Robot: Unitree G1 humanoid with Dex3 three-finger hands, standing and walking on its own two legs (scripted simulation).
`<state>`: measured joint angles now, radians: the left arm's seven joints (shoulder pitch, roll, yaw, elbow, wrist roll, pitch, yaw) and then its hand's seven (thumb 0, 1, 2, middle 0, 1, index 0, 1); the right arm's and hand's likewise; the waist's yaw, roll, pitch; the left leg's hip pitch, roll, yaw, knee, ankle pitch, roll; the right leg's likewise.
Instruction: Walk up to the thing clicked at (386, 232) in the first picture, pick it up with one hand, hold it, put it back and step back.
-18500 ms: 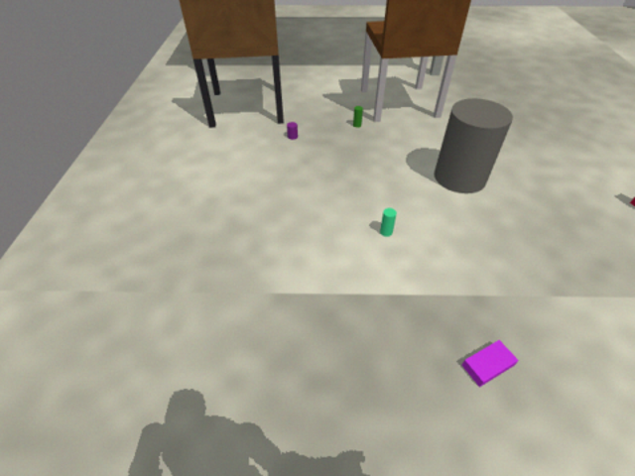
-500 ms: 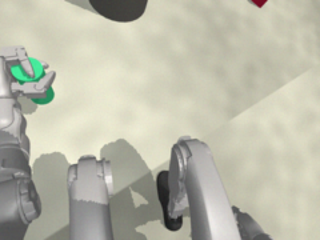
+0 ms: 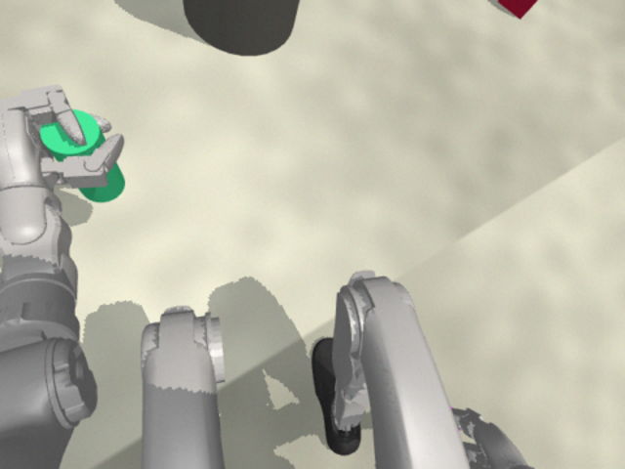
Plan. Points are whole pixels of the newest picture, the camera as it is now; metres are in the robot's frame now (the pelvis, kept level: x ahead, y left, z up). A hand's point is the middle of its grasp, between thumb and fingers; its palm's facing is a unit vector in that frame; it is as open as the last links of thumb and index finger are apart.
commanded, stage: settle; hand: left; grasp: from the side
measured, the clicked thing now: (88, 160) +0.51 +0.22 -0.09
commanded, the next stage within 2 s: lift in 0.06 s
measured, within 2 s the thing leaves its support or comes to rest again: neither
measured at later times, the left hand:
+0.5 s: hand (62, 131) +0.50 +0.22 +0.00, palm faces +0.11 -0.99 -0.05, open 4.9 cm
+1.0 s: hand out of the picture +0.45 +0.22 +0.15, palm faces +0.13 -0.99 -0.04, open 4.9 cm
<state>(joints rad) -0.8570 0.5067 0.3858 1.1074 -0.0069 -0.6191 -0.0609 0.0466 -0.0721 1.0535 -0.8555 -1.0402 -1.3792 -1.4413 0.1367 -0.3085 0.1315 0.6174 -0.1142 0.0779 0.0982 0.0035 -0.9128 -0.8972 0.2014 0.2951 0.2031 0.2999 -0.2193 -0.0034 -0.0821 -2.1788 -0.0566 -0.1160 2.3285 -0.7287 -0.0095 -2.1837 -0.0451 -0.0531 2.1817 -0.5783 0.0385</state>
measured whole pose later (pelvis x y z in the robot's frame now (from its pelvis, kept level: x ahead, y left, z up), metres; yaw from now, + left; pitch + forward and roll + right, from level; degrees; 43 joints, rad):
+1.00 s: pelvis +0.02 +0.00 +0.14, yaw +3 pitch +32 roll -4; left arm -0.51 0.32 0.27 0.60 -0.13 -0.37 -0.10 0.05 -0.08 1.07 -0.85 -1.07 -1.47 -1.53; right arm 0.15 -0.27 0.01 0.59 0.03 0.03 0.00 0.01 -0.94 -0.90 0.20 0.29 0.20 0.30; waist -0.09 0.02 -0.19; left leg -1.74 -0.04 -0.06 1.89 -0.71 0.01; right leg -1.76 -0.05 -0.02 1.79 -0.59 0.04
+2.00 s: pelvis +0.09 +0.00 +0.34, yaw +3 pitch +13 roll -2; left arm -0.18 0.21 0.14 0.39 -0.15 -0.29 -0.04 0.05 -0.08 1.07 -0.84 -1.09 -1.42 -1.47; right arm 0.23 -0.22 0.00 0.64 0.02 -0.04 -0.03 0.01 -0.92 -0.89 0.20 0.29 0.20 0.30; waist -0.03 0.01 -0.09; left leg -0.76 0.01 -0.04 1.06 -0.53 0.00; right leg -0.80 -0.02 -0.02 0.99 -0.43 0.03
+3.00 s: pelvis +0.09 -0.01 +0.37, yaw +4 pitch +6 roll -1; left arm -0.09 0.19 0.14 0.37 -0.17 -0.30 -0.07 0.05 -0.07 1.05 -0.83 -1.09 -1.40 -1.43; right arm 0.22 -0.22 -0.01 0.65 0.02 -0.04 -0.03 0.01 -0.93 -0.90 0.20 0.29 0.20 0.30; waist -0.02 0.02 -0.05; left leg -0.52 0.01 -0.03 0.86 -0.46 -0.01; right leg -0.56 -0.01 -0.02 0.83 -0.38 0.01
